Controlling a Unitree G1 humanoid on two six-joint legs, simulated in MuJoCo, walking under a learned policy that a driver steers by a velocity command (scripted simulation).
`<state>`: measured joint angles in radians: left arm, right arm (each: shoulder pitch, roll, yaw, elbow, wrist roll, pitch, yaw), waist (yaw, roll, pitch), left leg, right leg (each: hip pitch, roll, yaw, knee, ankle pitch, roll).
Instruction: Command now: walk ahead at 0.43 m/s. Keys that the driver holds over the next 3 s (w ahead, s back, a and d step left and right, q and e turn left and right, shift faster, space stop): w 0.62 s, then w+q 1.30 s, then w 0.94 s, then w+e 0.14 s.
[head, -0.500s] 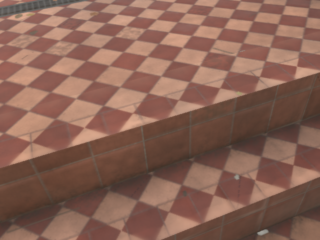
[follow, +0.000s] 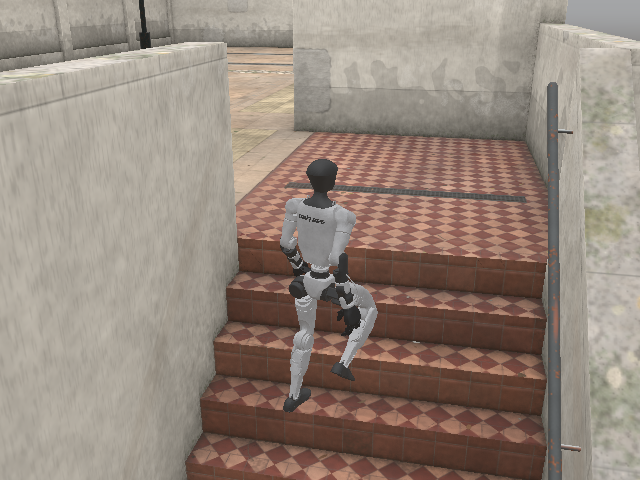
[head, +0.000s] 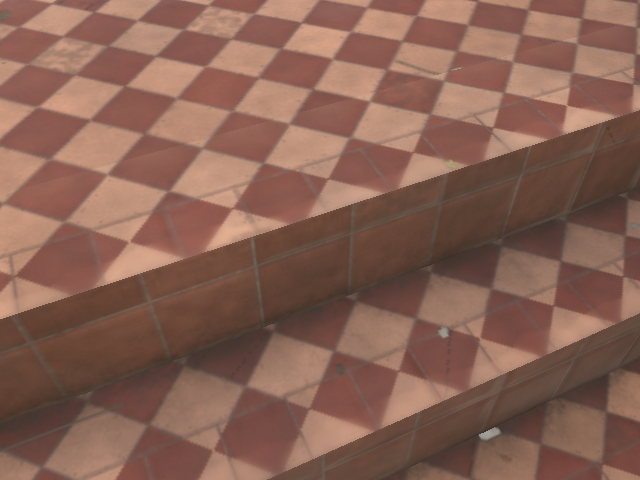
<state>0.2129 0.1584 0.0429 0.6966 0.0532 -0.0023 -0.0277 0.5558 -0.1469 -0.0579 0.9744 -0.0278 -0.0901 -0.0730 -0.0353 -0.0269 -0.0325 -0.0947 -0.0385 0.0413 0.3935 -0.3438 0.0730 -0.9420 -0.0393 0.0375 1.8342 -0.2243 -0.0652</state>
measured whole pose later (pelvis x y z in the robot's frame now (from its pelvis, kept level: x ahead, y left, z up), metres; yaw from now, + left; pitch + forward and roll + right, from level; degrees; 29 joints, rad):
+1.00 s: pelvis +0.45 -0.18 +0.24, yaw +10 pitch +11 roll +8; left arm 0.55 0.10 -0.11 1.22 0.11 -0.08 -0.16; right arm -0.01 -0.23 0.00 0.83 0.01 0.12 0.10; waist -0.02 -0.05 -0.21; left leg -1.41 -0.03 0.16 1.96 -0.09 0.25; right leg -0.07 -0.11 -0.30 0.17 -0.10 -0.09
